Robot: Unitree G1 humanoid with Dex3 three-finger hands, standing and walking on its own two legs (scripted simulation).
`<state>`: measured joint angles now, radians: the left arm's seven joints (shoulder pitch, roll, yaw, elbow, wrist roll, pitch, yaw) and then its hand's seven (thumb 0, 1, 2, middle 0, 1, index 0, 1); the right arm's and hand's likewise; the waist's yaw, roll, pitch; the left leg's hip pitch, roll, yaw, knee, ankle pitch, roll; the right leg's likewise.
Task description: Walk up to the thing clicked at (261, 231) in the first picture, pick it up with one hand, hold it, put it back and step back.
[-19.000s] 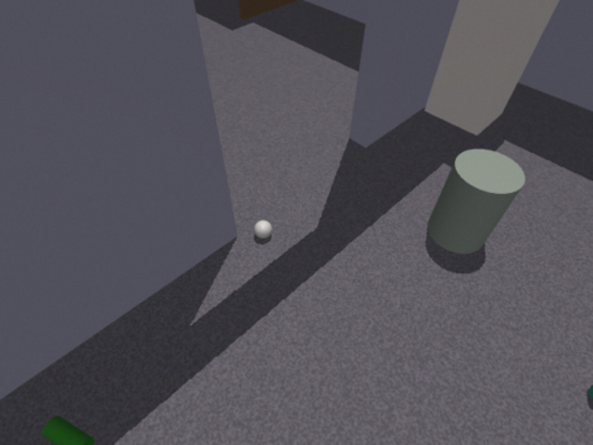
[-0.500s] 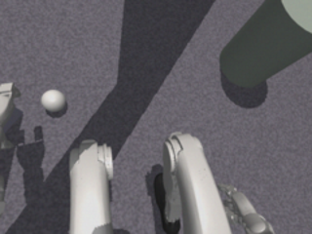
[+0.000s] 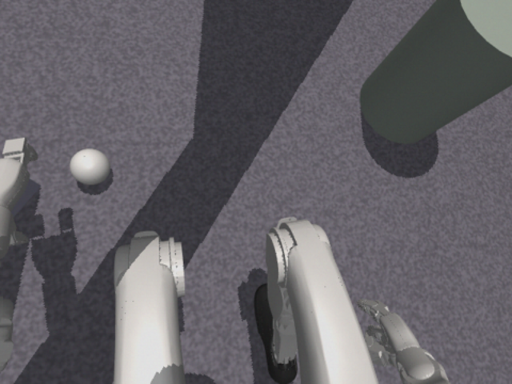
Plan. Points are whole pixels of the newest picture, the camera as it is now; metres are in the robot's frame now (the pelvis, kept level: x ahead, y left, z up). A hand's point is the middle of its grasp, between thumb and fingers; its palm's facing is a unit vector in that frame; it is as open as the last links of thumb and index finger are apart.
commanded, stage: rise first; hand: left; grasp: from above
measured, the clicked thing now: (90, 166) +0.52 +0.28 -0.31
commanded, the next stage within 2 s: approach in 0.48 s
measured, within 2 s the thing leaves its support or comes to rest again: neither
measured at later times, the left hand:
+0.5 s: hand (11, 205) +0.40 +0.34 -0.15, palm faces -0.42 -0.06 -0.91, open 14.2 cm
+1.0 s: hand (73, 157) +0.49 +0.27 -0.19, palm faces -0.36 -0.06 -0.93, open 14.2 cm
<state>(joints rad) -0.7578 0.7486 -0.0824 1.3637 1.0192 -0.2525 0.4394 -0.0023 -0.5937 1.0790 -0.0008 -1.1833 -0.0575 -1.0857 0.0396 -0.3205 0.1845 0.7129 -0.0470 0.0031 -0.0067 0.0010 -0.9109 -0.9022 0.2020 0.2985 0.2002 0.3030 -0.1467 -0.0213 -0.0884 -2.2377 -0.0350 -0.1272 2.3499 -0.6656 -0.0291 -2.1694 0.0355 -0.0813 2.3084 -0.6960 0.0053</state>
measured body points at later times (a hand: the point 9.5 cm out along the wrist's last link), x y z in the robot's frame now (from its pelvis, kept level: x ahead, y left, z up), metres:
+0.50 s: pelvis +0.00 +0.00 +0.00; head +0.21 +0.06 +0.40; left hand +0.41 +0.34 -0.09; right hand +0.14 -0.26 -0.12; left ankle +0.09 +0.13 -0.31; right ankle +0.10 -0.11 -0.31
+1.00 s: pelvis +0.01 +0.01 -0.01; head +0.26 +0.08 +0.35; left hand +0.51 +0.27 -0.14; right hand +0.09 -0.28 -0.11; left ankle +0.09 +0.13 -0.31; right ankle +0.10 -0.11 -0.31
